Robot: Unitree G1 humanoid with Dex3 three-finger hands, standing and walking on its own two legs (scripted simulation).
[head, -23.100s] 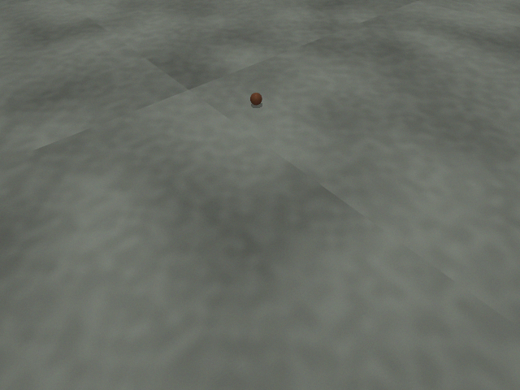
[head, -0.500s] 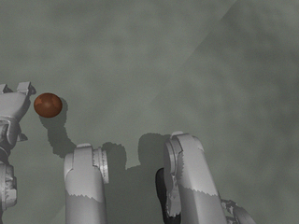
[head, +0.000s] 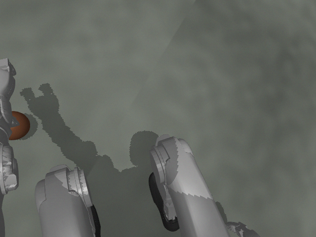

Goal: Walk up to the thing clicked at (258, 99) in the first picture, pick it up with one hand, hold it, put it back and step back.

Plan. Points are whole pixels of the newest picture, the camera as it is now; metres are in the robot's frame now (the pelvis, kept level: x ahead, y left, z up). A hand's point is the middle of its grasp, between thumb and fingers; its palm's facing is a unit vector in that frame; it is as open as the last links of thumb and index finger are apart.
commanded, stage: approach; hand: left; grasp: from above
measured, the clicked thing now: (12, 125) +0.47 +0.30 -0.29
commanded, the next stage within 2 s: close in in 0.08 s
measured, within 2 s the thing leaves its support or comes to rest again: neither
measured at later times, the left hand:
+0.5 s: hand out of the picture +0.42 +0.30 -0.20, palm faces -0.43 -0.07 -0.90, open 13.7 cm
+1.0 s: hand (11, 129) +0.45 +0.29 -0.25, palm faces -0.48 -0.11 -0.87, open 14.0 cm
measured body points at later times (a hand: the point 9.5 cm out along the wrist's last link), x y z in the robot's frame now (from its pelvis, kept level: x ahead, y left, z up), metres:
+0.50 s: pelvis -0.01 +0.00 -0.02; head +0.22 +0.10 +0.36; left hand +0.44 +0.30 -0.15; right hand +0.10 -0.28 -0.10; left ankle +0.07 +0.13 -0.30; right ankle +0.10 -0.13 -0.30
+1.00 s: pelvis +0.00 +0.00 -0.02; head +0.28 +0.08 +0.33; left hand +0.47 +0.29 -0.20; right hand +0.02 -0.26 -0.11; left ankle +0.07 +0.13 -0.30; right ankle +0.10 -0.13 -0.30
